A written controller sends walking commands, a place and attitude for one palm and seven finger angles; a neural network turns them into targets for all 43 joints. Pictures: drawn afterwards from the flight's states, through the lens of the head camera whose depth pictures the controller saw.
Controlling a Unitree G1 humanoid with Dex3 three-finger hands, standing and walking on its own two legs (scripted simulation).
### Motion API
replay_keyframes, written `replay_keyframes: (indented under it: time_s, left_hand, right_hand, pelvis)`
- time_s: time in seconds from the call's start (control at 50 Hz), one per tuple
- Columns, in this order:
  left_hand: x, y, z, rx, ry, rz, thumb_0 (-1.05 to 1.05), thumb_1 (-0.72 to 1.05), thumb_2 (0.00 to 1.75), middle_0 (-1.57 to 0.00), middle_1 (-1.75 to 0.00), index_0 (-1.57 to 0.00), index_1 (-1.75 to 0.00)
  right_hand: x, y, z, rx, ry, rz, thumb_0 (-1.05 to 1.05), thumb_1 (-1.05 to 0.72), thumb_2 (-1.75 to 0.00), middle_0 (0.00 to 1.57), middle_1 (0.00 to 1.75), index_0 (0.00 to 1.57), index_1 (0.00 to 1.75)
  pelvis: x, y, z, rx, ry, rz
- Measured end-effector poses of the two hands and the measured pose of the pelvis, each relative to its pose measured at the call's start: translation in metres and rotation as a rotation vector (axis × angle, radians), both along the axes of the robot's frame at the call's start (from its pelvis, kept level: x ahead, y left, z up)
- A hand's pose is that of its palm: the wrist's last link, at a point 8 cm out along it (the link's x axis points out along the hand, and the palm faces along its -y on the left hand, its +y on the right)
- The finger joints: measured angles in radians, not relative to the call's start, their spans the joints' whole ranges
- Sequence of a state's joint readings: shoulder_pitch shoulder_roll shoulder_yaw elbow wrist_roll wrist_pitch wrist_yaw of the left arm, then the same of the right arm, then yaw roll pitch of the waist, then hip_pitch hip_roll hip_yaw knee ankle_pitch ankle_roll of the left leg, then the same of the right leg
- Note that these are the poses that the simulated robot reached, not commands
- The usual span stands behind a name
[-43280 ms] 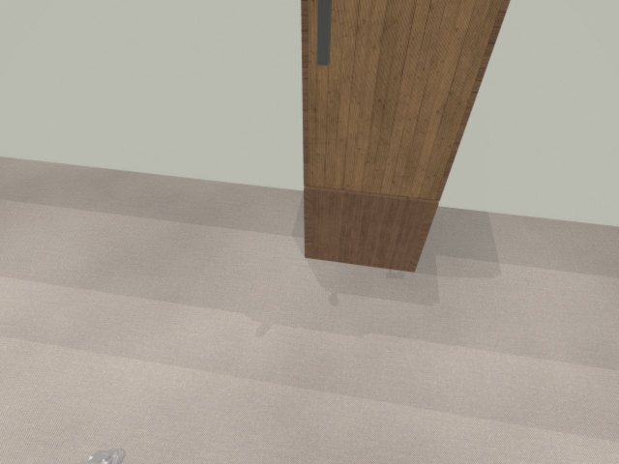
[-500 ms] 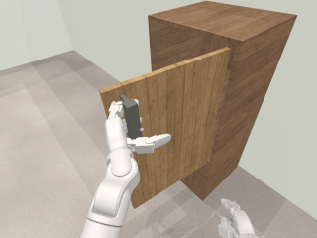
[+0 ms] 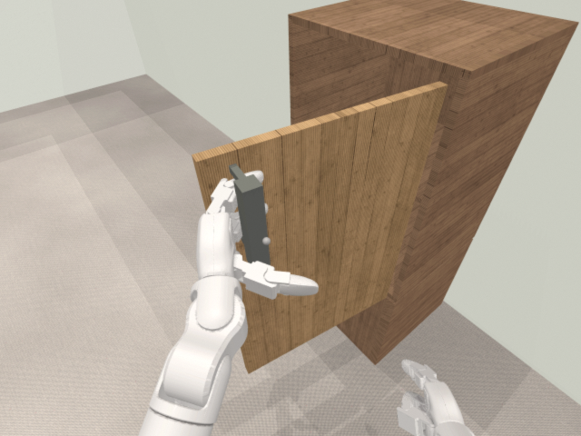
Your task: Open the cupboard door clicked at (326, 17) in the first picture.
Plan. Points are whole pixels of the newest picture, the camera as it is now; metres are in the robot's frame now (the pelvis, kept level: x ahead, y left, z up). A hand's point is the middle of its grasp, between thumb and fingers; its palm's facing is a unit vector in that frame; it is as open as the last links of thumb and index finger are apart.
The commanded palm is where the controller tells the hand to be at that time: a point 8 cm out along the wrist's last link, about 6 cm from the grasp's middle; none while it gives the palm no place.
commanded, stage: slide the hand sideways off the handle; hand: left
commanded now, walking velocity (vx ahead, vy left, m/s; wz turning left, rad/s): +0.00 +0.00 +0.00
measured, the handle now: (247, 217) +0.35 +0.11 +0.16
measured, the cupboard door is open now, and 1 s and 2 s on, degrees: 81 82 82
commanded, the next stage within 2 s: draw the hand back to the body in 1.12 s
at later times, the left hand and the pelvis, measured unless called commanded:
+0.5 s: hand (268, 267) +0.26 +0.06 +0.17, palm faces -0.11 -0.99 -0.04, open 16.1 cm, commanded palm +0.21 +0.13 +0.16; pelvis +0.01 -0.01 +0.00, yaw -2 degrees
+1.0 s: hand (197, 299) +0.22 +0.14 +0.15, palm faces +0.01 -0.99 -0.10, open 16.3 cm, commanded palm +0.17 +0.19 +0.16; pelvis +0.02 -0.02 -0.01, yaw -1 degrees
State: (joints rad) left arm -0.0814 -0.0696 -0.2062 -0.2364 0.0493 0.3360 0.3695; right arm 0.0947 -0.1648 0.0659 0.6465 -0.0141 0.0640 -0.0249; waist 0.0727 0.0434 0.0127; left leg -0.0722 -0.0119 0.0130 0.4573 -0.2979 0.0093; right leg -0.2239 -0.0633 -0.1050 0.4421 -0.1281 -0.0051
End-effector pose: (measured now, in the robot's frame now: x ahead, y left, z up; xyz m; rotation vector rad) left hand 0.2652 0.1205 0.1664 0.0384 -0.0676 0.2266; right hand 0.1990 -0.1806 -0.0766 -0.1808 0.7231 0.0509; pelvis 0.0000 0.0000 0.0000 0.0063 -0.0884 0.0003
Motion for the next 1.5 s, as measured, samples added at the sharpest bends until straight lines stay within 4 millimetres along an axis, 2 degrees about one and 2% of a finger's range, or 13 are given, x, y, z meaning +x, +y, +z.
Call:
replay_keyframes:
  time_s: [0.1,0.18,0.38,0.56,0.76,0.9,1.02,1.14,1.34,1.5]
  left_hand:
    - [-0.002,0.013,0.0,0.07,-0.01,-0.259,-0.02,-0.5,0.3,-0.33,-0.51,-0.22,-0.52]
    - [-0.004,0.013,0.0,0.014,-0.002,-0.333,-0.02,-0.5,0.3,-0.27,-0.42,-0.18,-0.47]
    - [-0.019,-0.001,-0.001,0.002,-0.01,-0.335,-0.02,-0.5,0.3,-0.26,-0.38,-0.18,-0.41]
    - [-0.022,-0.001,-0.001,0.014,-0.004,-0.344,-0.02,-0.5,0.3,-0.26,-0.36,-0.19,-0.39]
    - [-0.045,0.027,-0.011,0.042,0.044,-0.269,-0.02,-0.5,0.3,-0.25,-0.35,-0.2,-0.34]
    - [-0.057,0.051,-0.012,0.062,0.036,-0.233,-0.02,-0.5,0.3,-0.24,-0.35,-0.18,-0.32]
    - [-0.071,0.072,-0.011,0.071,0.025,-0.212,-0.02,-0.5,0.3,-0.2,-0.33,-0.16,-0.31]
    - [-0.08,0.084,-0.014,0.061,0.019,-0.217,-0.02,-0.5,0.3,-0.16,-0.31,-0.15,-0.3]
    - [-0.073,0.086,-0.013,0.052,-0.007,-0.254,-0.02,-0.5,0.3,-0.15,-0.3,-0.15,-0.3]
    - [-0.072,0.102,-0.012,0.063,0.017,-0.228,-0.02,-0.5,0.3,-0.15,-0.3,-0.15,-0.3]
  right_hand:
    - [0.0,-0.003,0.003,-0.006,-0.038,0.0,0.01,-0.91,-0.9,0.2,0.3,0.2,0.3]
    - [0.0,-0.007,0.004,0.01,-0.071,-0.005,0.01,-0.91,-0.9,0.2,0.3,0.2,0.3]
    - [0.004,-0.017,0.009,0.041,-0.103,-0.027,0.01,-0.91,-0.9,0.2,0.3,0.2,0.3]
    - [0.007,-0.034,0.009,0.042,-0.104,-0.064,0.01,-0.91,-0.9,0.2,0.3,0.2,0.3]
    - [0.008,-0.057,0.005,0.015,-0.115,-0.088,0.01,-0.91,-0.9,0.2,0.3,0.2,0.3]
    - [0.006,-0.064,0.005,-0.007,-0.153,-0.081,0.01,-0.91,-0.9,0.2,0.3,0.2,0.3]
    - [0.004,-0.059,0.008,-0.007,-0.198,-0.072,0.01,-0.91,-0.9,0.2,0.3,0.2,0.3]
    - [0.005,-0.046,0.012,-0.006,-0.239,-0.048,0.01,-0.91,-0.9,0.2,0.3,0.2,0.3]
    - [0.009,-0.02,0.02,0.014,-0.284,-0.01,0.01,-0.9,-0.9,0.2,0.3,0.2,0.3]
    - [0.01,-0.01,0.019,0.019,-0.262,-0.008,0.01,-0.9,-0.9,0.2,0.3,0.2,0.3]
  pelvis:
    - [0.001,-0.001,-0.001,0.002,-0.009,0.013]
    - [0.003,-0.001,-0.003,0.002,-0.006,0.011]
    - [0.01,-0.006,-0.004,0.003,0.008,-0.017]
    - [0.018,-0.016,-0.004,-0.001,0.023,-0.037]
    - [0.025,-0.026,-0.006,-0.01,0.034,-0.033]
    - [0.025,-0.028,-0.007,-0.018,0.035,-0.017]
    - [0.025,-0.023,-0.007,-0.021,0.033,-0.011]
    - [0.021,-0.015,-0.008,-0.023,0.026,-0.002]
    - [0.019,-0.002,-0.007,-0.021,0.024,-0.003]
    - [0.022,0.004,-0.007,-0.022,0.026,-0.009]
